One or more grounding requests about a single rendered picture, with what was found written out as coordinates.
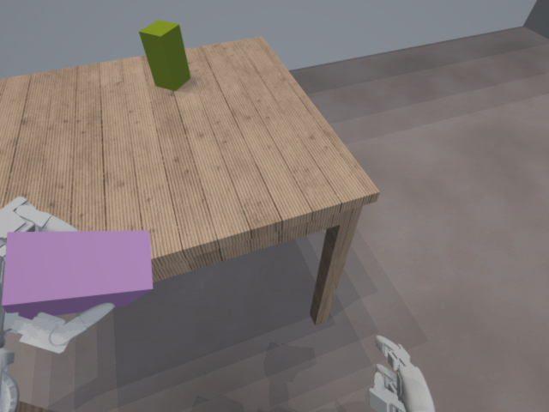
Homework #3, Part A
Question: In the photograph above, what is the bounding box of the sponge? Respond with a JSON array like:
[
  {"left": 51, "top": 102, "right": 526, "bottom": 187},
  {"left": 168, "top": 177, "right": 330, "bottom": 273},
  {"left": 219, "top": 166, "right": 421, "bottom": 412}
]
[{"left": 2, "top": 230, "right": 153, "bottom": 319}]

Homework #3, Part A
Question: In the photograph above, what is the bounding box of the table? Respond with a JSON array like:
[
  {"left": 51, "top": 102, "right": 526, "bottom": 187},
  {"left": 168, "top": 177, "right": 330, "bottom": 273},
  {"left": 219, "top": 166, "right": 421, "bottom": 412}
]
[{"left": 0, "top": 36, "right": 380, "bottom": 412}]

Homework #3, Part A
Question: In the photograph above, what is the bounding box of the left robot forearm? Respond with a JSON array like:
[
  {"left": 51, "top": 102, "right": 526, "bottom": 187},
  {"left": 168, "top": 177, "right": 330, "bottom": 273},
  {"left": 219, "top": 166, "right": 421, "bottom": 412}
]
[{"left": 0, "top": 348, "right": 20, "bottom": 412}]

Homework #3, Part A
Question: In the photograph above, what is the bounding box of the left robot hand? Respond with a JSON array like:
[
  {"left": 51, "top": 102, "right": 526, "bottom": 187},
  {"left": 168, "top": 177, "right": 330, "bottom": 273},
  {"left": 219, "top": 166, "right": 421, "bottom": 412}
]
[{"left": 0, "top": 197, "right": 115, "bottom": 354}]

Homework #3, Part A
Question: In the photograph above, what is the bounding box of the right robot hand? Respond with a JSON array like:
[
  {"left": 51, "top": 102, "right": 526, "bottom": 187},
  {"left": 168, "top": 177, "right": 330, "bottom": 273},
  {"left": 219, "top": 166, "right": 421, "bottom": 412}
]
[{"left": 369, "top": 336, "right": 435, "bottom": 412}]

